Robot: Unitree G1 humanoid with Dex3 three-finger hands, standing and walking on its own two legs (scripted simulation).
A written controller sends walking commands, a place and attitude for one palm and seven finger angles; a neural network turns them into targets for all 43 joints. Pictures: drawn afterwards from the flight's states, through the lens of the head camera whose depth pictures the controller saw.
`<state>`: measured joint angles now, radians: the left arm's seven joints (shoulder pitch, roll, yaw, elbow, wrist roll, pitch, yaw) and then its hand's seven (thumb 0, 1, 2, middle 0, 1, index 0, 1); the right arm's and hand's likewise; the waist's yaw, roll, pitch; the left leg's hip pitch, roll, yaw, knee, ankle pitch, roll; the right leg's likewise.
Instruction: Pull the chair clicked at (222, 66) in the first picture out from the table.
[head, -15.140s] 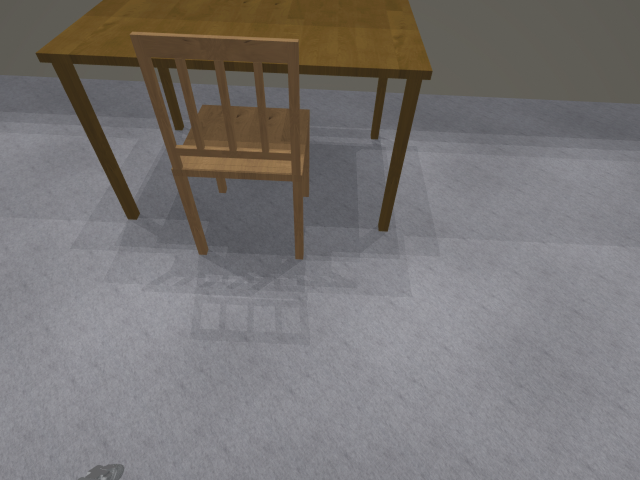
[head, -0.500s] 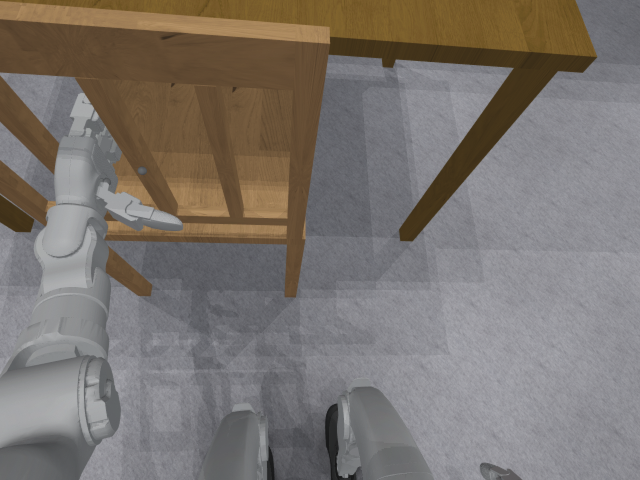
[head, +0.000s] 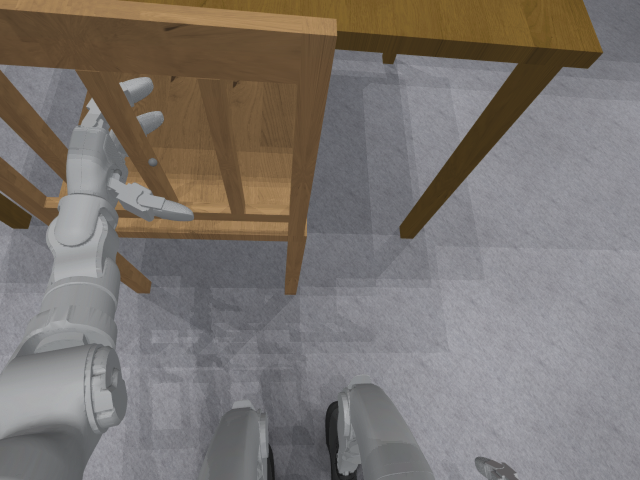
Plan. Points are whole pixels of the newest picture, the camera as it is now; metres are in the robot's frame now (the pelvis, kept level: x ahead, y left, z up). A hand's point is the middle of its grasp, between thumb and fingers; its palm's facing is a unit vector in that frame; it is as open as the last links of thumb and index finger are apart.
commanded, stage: hook a spindle and tug to test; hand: left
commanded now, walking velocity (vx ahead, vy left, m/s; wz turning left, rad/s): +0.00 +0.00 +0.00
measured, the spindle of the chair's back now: (141, 154) +0.51 +0.19 +0.01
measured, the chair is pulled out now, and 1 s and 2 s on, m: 0.00 0.02 0.09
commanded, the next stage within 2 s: step backward, pulling the chair out in 1.12 s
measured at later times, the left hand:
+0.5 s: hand (147, 168) +0.48 +0.17 +0.02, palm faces -0.05 -1.00 -0.03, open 5.6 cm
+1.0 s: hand (151, 183) +0.46 +0.17 +0.02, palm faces -0.04 -1.00 -0.03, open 5.3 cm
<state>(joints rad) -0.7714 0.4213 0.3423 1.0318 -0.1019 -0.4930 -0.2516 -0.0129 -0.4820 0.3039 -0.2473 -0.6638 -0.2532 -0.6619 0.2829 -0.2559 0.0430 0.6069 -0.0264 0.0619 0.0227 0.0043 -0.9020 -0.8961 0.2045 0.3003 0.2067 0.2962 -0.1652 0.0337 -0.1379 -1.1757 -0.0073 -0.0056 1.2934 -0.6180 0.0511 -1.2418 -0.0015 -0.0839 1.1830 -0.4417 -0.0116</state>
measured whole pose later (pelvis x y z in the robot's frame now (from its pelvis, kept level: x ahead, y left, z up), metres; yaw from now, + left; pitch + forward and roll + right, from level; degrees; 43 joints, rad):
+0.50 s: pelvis +0.00 +0.00 +0.00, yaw +0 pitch +28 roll -4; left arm -0.72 0.40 0.33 0.99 -0.12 -0.50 -0.25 0.00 0.62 0.78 -0.45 -1.41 -0.49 -1.43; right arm 0.28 -0.26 0.03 0.61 -0.02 0.05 0.02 0.00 -0.90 -0.90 0.20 0.30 0.21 0.30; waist -0.16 0.03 -0.15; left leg -1.14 -0.01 0.00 1.27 -0.61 0.05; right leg -1.21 0.00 -0.08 1.16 -0.44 -0.01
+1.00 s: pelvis +0.01 +0.00 +0.01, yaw -1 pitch +27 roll -3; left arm -0.52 0.35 0.31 0.79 -0.16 -0.46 -0.23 0.02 0.75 0.81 -0.41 -1.41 -0.40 -1.45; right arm 0.29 -0.25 0.02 0.58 -0.01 0.03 0.03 0.01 -0.90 -0.90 0.20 0.30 0.21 0.30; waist -0.14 0.03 -0.16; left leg -1.08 0.00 0.02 1.22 -0.62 0.05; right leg -1.17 0.01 -0.06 1.13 -0.44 -0.01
